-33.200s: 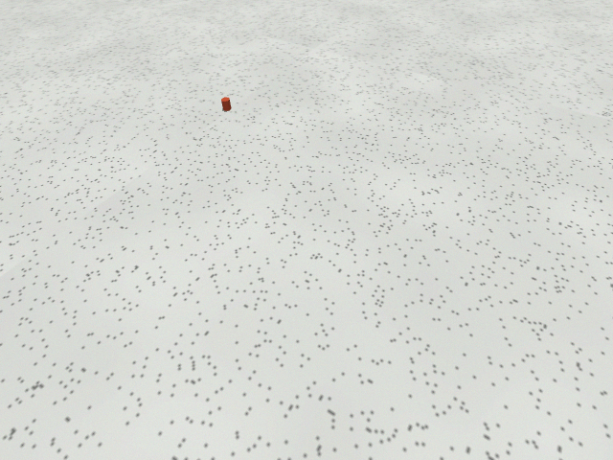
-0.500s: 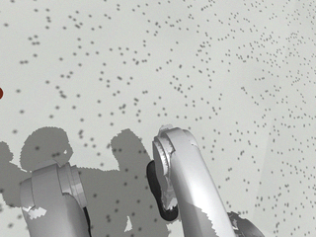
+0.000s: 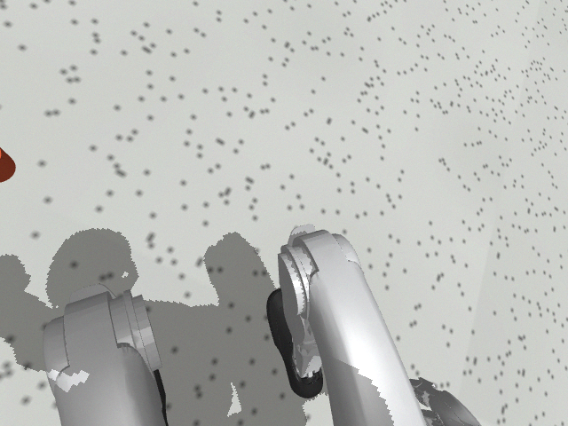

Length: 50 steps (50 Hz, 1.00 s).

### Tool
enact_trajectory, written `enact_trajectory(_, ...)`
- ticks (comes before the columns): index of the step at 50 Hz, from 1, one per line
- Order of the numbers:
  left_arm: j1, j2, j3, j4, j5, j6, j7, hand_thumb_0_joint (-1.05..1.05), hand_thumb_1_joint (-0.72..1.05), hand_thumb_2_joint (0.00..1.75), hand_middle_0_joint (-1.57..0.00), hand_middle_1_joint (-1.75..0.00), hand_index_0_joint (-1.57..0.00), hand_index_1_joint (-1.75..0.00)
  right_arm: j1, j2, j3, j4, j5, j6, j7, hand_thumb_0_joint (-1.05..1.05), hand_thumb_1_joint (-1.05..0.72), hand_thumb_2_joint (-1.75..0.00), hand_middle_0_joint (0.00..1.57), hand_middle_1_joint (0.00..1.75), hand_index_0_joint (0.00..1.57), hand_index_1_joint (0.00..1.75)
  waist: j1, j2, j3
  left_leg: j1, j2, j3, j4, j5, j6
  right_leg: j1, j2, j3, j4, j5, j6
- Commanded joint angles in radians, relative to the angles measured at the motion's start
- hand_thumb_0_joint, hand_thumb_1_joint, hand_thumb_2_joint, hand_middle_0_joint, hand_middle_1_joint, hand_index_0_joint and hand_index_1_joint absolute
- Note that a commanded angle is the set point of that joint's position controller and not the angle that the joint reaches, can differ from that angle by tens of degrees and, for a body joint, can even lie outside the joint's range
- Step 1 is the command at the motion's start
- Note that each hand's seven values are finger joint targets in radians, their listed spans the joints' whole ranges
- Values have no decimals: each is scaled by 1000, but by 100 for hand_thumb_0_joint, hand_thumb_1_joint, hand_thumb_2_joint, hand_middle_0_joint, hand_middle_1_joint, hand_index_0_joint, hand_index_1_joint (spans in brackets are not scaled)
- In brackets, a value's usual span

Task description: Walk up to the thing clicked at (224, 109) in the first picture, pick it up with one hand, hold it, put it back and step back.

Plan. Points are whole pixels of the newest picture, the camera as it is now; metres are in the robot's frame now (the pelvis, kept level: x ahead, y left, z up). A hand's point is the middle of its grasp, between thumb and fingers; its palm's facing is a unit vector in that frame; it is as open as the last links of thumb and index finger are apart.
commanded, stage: rise first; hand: left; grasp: from above
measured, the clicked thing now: out of the picture +0.52 +0.32 -0.29
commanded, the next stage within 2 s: none
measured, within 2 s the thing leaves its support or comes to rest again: neither
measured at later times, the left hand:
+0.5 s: hand out of the picture +0.48 +0.37 -0.16, palm faces -0.44 -0.09 -0.89, open 13.9 cm
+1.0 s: hand out of the picture +0.48 +0.37 -0.16, palm faces -0.42 -0.09 -0.90, open 13.9 cm
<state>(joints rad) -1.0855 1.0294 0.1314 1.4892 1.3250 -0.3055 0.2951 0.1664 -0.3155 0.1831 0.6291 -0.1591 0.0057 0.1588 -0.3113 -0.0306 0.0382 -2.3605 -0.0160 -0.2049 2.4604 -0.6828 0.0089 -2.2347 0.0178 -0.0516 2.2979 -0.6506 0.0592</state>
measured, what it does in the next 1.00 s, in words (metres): stands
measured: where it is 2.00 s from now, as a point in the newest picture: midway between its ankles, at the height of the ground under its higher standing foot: (229, 394)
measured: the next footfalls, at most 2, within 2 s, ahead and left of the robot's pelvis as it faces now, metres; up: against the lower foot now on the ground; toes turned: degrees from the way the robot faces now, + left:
none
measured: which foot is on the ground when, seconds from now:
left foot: down 0.00-1.00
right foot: down 0.00-1.00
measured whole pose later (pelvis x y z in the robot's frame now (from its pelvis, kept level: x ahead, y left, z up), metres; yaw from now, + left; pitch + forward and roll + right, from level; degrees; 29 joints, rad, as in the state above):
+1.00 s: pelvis +0.00 +0.00 +0.00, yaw +0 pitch +32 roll -15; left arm -1.10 1.04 0.14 1.47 1.34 -0.30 0.29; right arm 0.18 -0.32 0.19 0.60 -0.16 0.01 0.15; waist -0.32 -0.04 0.05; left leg -2.38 -0.02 -0.20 2.47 -0.67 0.02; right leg -2.24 0.01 -0.05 2.30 -0.64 0.05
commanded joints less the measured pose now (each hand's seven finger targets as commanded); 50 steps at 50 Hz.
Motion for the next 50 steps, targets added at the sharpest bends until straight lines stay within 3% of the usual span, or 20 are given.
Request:
enact_trajectory(1, -322, 279, 40, -176, -16, -6, 39, 0, -53, 99, -10, -101, -9, -102, 201, -294, -104, 3, -3, 10, -17, 0, -91, -90, 20, 30, 20, 30, -28, 428, -667, 588, 15, 90, -272, 193, 2, 254, 22, -144, -180, 205, -88)
enact_trajectory(7, -317, 274, 41, -165, -5, -3, 51, 0, -54, 100, -10, -101, -9, -101, 196, -293, -103, 2, -4, 12, -17, 0, -90, -90, 20, 30, 20, 30, -20, 481, -676, 624, 16, 80, -291, 209, -7, 229, 17, -149, -163, 212, -89)
enact_trajectory(8, -313, 256, 33, -152, -1, 1, 48, 0, -55, 100, -9, -102, -9, -103, 208, -296, -106, 4, -4, 12, -16, 0, -91, -90, 20, 30, 20, 30, -32, 478, -654, 634, 16, 69, -294, 230, -12, 215, 12, -152, -156, 223, -90)
enact_trajectory(11, -340, 271, 27, -171, 8, 6, 48, 0, -54, 100, -10, -101, -9, -102, 205, -280, -100, -1, 0, 13, -15, 0, -90, -90, 20, 30, 20, 30, -27, 485, -686, 617, 15, 92, -291, 209, -2, 246, 19, -143, -164, 219, -89)
enact_trajectory(18, -290, 257, 23, -127, -5, 20, 32, 0, -53, 99, -10, -101, -10, -101, 205, -290, -97, -2, -2, 11, -17, 0, -90, -90, 20, 30, 20, 30, -33, 455, -637, 587, 11, 91, -284, 218, -2, 249, 15, -143, -170, 221, -89)
enact_trajectory(27, -314, 303, 57, -198, -13, 5, 23, 0, -53, 99, -11, -100, -11, -100, 214, -301, -101, -13, -2, 12, -21, 0, -90, -90, 20, 30, 20, 30, -24, 458, -679, 617, 11, 91, -266, 239, -4, 258, 14, -141, -177, 224, -94)
enact_trajectory(30, -310, 264, 32, -184, -12, 4, 18, 0, -53, 100, -11, -99, -10, -100, 213, -293, -101, -10, 0, 13, -21, 0, -90, -90, 20, 30, 20, 30, -31, 470, -671, 624, 14, 81, -282, 224, -6, 236, 15, -146, -171, 214, -95)
enact_trajectory(37, -314, 240, 15, -162, -5, 11, 19, 0, -51, 99, -12, -99, -11, -100, 218, -290, -102, -8, 0, 11, -19, 0, -90, -90, 20, 30, 20, 30, -41, 458, -629, 606, 15, 78, -288, 203, -6, 208, 16, -149, -166, 203, -93)
enact_trajectory(39, -305, 263, 26, -161, -1, 15, 20, 0, -52, 99, -12, -98, -11, -99, 211, -296, -102, -15, 1, 11, -19, 0, -90, -90, 20, 30, 20, 30, -26, 469, -639, 626, 16, 74, -292, 214, -9, 203, 14, -149, -161, 206, -93)
enact_trajectory(40, -318, 262, 24, -166, 0, 13, 18, 0, -52, 99, -12, -98, -11, -99, 213, -302, -102, -15, -4, 11, -19, 0, -90, -90, 20, 30, 20, 30, -41, 469, -634, 625, 16, 75, -279, 234, -10, 212, 12, -150, -164, 219, -92)
enact_trajectory(41, -332, 277, 29, -192, 1, 10, 21, 0, -51, 98, -11, -99, -11, -99, 211, -299, -97, -15, -3, 13, -19, 0, -90, -90, 20, 30, 20, 30, -31, 475, -669, 643, 17, 78, -279, 241, -7, 228, 14, -146, -163, 226, -91)
enact_trajectory(45, -320, 276, 35, -170, -3, 11, 25, 0, -51, 98, -12, -98, -12, -99, 205, -300, -95, -22, -3, 13, -18, 0, -90, -90, 20, 30, 20, 30, -34, 463, -662, 615, 13, 84, -275, 225, -5, 237, 15, -146, -166, 217, -92)
enact_trajectory(46, -329, 298, 48, -194, 2, 7, 28, 0, -50, 98, -12, -98, -11, -98, 203, -309, -97, -25, -4, 13, -20, 0, -90, -90, 20, 30, 20, 30, -31, 479, -668, 628, 13, 77, -279, 234, -9, 225, 12, -148, -164, 219, -93)
enact_trajectory(50, -342, 259, 23, -175, 6, 5, 26, 0, -53, 99, -10, -100, -10, -100, 210, -299, -98, -23, -4, 10, -17, 0, -90, -90, 20, 30, 20, 30, -47, 489, -637, 617, 14, 70, -287, 194, -10, 192, 14, -152, -158, 190, -96)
